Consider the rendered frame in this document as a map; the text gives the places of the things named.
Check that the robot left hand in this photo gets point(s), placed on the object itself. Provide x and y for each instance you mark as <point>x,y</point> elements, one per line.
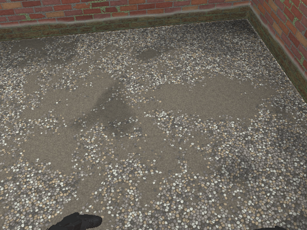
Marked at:
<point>76,221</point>

